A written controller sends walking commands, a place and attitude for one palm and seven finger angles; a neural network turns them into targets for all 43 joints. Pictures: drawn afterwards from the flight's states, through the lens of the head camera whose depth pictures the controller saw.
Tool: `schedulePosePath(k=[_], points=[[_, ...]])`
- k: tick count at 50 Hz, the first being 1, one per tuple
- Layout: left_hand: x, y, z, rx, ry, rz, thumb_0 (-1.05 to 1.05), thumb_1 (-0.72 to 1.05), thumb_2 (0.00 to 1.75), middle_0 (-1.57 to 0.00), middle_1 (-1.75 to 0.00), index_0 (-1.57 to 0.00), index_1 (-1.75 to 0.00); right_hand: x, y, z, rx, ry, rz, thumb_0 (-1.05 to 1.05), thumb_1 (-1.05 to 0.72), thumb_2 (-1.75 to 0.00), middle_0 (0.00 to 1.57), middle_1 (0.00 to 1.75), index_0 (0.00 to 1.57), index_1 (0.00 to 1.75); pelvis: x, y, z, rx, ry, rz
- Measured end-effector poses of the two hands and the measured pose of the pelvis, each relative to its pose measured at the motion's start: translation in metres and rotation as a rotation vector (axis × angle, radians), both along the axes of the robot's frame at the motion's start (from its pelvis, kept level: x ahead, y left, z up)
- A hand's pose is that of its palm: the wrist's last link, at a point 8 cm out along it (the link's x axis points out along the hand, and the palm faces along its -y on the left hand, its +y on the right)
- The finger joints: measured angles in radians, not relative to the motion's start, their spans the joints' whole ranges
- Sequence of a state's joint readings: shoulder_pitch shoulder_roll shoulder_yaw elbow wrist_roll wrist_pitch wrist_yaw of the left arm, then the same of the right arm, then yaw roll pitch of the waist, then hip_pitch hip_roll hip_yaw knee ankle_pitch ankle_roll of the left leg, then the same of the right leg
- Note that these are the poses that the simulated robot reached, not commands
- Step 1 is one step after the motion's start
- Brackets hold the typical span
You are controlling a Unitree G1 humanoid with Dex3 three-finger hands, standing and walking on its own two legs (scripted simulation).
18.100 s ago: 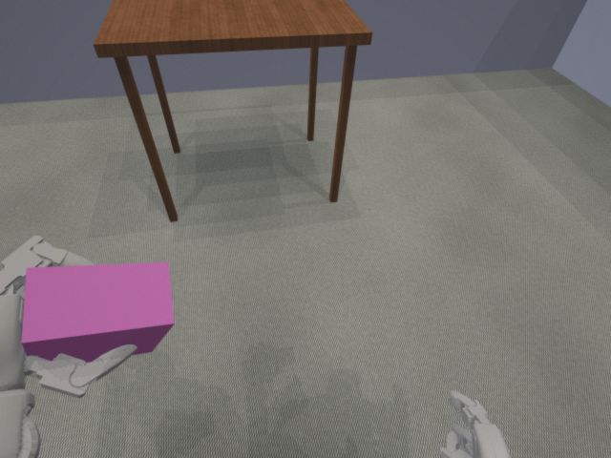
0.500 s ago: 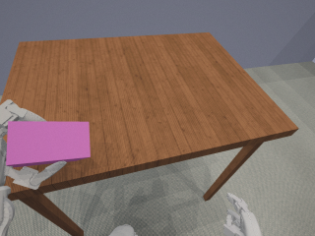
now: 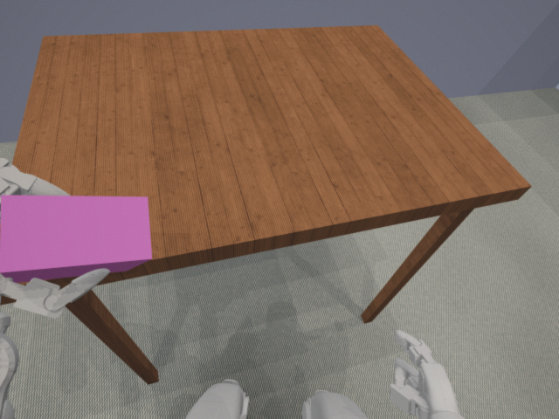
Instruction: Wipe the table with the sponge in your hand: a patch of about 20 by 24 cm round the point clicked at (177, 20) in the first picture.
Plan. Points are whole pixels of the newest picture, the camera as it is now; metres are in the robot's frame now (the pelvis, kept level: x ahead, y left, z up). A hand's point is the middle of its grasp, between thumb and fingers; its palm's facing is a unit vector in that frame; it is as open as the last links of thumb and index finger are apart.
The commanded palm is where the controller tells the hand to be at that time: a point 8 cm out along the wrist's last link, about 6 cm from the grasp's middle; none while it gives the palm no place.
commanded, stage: come to a stop and stand still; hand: left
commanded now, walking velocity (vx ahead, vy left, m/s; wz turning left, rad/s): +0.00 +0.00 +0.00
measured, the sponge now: (97, 240) +0.25 +0.23 +0.15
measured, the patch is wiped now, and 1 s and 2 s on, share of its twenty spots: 0.00 0.00 0.00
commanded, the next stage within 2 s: look again from close up in 1.06 s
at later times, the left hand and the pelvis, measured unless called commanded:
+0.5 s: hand (26, 251) +0.21 +0.26 +0.19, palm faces +0.31 -0.84 -0.44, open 10.3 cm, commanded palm +0.15 +0.31 +0.20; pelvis -0.02 +0.04 +0.02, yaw -3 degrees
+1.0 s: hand (21, 227) +0.24 +0.28 +0.19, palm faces +0.35 -0.84 -0.42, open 10.3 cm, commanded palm +0.18 +0.32 +0.20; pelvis +0.01 +0.05 +0.02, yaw -2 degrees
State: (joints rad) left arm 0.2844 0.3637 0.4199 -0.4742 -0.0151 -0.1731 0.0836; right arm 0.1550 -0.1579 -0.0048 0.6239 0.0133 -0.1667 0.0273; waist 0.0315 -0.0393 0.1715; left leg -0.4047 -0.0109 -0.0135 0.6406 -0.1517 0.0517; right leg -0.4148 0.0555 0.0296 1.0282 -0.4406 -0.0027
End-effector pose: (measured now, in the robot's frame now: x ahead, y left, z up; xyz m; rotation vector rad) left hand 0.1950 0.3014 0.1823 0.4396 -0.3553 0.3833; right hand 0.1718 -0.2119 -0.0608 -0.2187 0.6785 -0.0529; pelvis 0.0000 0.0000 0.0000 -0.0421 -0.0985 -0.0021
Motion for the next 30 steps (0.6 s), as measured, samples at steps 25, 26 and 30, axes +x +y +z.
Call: schedulePosePath(k=[25,26,30], points=[[-0.017,0.005,0.022,0.075,0.094,-0.098,-0.02,-0.51,1.02,-0.69,-1.34,-0.72,-1.34,-0.048,0.003,0.011,-0.030,0.026,-0.132,0.01,-0.91,-0.90,0.20,0.30,0.20,0.30,-0.019,0.037,0.019,0.034,0.056,-0.043],[-0.020,0.008,0.025,0.089,0.091,-0.093,-0.02,-0.51,1.02,-0.69,-1.34,-0.72,-1.34,-0.046,0.007,0.011,-0.021,0.023,-0.125,0.01,-0.91,-0.90,0.20,0.30,0.20,0.30,-0.018,0.038,0.020,0.030,0.059,-0.042],[-0.027,0.022,0.025,0.088,0.100,-0.038,-0.02,-0.51,1.02,-0.69,-1.34,-0.72,-1.34,-0.038,0.023,0.008,0.003,0.030,-0.093,0.01,-0.91,-0.90,0.20,0.30,0.20,0.30,-0.015,0.042,0.020,0.022,0.073,-0.042]])
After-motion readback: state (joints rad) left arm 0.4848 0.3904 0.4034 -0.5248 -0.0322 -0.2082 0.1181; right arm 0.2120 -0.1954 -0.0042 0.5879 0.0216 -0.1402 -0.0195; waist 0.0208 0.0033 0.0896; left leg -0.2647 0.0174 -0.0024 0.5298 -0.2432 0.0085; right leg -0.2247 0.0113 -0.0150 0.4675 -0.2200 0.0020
